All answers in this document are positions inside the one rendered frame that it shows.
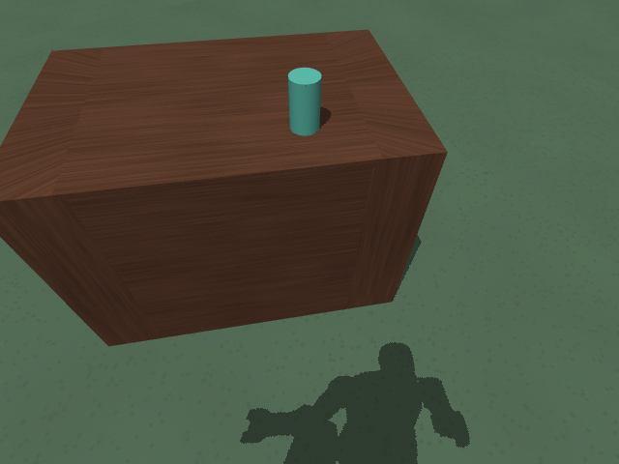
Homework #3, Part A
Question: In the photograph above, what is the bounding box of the can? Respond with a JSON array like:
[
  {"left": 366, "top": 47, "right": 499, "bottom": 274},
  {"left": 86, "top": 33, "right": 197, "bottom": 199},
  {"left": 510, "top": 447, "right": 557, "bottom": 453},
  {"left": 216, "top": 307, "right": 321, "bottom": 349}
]
[{"left": 288, "top": 68, "right": 322, "bottom": 135}]

